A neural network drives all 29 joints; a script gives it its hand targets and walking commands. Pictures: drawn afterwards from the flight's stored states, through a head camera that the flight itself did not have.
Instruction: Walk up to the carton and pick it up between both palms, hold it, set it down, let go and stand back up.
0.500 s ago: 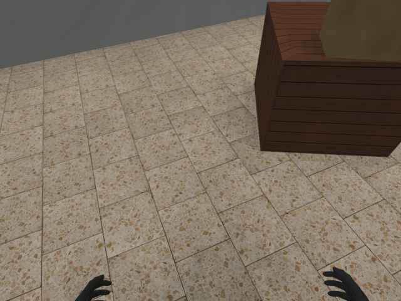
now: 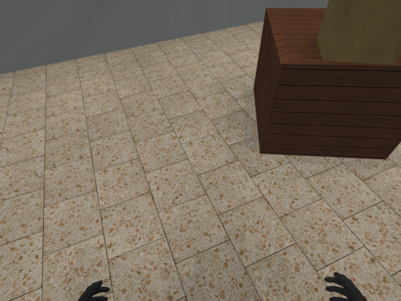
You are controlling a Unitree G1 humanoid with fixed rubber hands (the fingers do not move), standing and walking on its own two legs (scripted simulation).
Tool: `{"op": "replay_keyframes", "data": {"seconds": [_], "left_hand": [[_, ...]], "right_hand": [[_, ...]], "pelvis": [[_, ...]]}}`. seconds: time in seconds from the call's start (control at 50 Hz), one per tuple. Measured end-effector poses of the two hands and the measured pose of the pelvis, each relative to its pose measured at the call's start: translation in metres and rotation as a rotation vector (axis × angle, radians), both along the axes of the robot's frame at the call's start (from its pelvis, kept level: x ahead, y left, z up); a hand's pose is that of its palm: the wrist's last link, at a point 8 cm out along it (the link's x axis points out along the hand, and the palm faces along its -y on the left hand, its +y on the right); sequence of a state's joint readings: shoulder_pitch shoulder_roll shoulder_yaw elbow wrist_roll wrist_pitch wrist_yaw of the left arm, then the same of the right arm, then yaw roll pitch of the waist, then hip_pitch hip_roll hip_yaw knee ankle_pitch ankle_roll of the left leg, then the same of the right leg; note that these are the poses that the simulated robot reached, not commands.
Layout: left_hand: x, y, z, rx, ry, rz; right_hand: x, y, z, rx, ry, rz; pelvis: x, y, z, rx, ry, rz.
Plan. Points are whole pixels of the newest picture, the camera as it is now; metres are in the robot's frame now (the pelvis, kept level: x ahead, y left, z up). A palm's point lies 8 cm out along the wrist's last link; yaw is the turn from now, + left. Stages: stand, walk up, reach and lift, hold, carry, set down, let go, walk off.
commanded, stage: stand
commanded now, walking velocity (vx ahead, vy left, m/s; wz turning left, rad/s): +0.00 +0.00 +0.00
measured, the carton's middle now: (366, 19) +1.26 -0.71 +0.04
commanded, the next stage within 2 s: walk up in 0.16 s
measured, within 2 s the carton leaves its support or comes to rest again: neither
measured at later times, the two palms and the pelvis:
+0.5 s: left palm out of the picture +0.11 +0.29 -0.09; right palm out of the picture +0.09 -0.30 -0.07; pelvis +0.00 -0.01 +0.00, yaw +1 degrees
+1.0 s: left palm out of the picture +0.12 +0.10 -0.07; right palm out of the picture +0.11 -0.54 -0.06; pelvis +0.06 -0.21 +0.02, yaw -4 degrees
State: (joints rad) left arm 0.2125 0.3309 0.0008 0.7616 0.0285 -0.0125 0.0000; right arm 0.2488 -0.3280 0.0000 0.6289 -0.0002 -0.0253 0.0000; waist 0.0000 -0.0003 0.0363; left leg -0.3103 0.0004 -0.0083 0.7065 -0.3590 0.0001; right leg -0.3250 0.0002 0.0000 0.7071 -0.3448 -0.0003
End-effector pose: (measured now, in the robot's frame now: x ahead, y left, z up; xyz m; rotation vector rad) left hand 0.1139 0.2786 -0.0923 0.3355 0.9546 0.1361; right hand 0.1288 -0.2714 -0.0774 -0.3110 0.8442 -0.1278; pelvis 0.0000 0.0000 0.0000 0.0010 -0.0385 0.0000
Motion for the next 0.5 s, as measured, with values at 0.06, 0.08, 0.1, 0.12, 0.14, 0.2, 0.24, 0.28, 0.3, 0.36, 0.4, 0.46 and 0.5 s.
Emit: {"op": "replay_keyframes", "data": {"seconds": [0.06,0.08,0.1,0.12,0.14,0.2,0.24,0.28,0.3,0.36,0.4,0.46,0.5], "left_hand": [[-0.002,0.0,-0.001,0.0,0.003,0.002],[-0.003,0.0,-0.001,0.0,0.005,0.002],[-0.003,0.001,-0.001,0.001,0.006,0.003],[-0.004,0.001,-0.001,0.001,0.007,0.003],[-0.004,0.001,-0.001,0.001,0.008,0.004],[-0.006,0.001,-0.002,0.001,0.011,0.005],[-0.006,0.001,-0.002,0.001,0.013,0.006],[-0.007,0.002,-0.002,0.001,0.015,0.006],[-0.007,0.002,-0.002,0.001,0.016,0.007],[-0.008,0.003,-0.003,0.001,0.018,0.008],[-0.008,0.003,-0.003,-0.001,0.023,-0.003],[-0.006,0.005,-0.002,-0.002,0.037,-0.028],[-0.003,0.007,0.001,0.001,0.037,-0.024]], "right_hand": [[-0.002,0.0,-0.001,0.0,0.005,-0.002],[-0.003,0.0,-0.001,0.0,0.006,-0.002],[-0.004,-0.001,-0.001,0.0,0.007,-0.003],[-0.004,-0.001,-0.001,0.0,0.008,-0.003],[-0.005,-0.001,-0.001,0.0,0.009,-0.004],[-0.006,-0.001,-0.002,0.0,0.011,-0.005],[-0.007,-0.001,-0.002,0.0,0.013,-0.006],[-0.007,-0.001,-0.002,-0.001,0.015,-0.006],[-0.008,-0.001,-0.002,-0.001,0.016,-0.007],[-0.009,-0.001,-0.003,-0.001,0.018,-0.008],[-0.01,-0.001,-0.002,-0.003,0.014,-0.006],[-0.025,-0.015,0.0,-0.034,0.023,-0.001],[-0.041,-0.033,0.003,-0.071,0.066,-0.006]], "pelvis": [[-0.001,0.0,0.0,0.0,-0.001,0.0],[-0.001,0.0,0.0,0.0,-0.002,0.0],[-0.002,0.0,0.0,0.0,-0.002,0.0],[-0.002,0.0,0.0,0.0,-0.003,0.0],[-0.002,0.0,0.0,0.0,-0.003,0.0],[-0.003,0.0,0.0,0.0,-0.004,0.0],[-0.003,0.0,0.0,0.0,-0.004,0.0],[-0.003,0.0,0.0,0.0,-0.004,0.0],[-0.003,0.0,0.0,-0.001,-0.004,0.0],[-0.004,0.001,0.0,-0.001,-0.005,0.0],[-0.004,0.0,0.0,-0.001,-0.006,0.0],[-0.001,-0.006,0.0,-0.001,-0.012,0.009],[0.002,-0.015,0.001,-0.008,-0.015,0.014]]}}
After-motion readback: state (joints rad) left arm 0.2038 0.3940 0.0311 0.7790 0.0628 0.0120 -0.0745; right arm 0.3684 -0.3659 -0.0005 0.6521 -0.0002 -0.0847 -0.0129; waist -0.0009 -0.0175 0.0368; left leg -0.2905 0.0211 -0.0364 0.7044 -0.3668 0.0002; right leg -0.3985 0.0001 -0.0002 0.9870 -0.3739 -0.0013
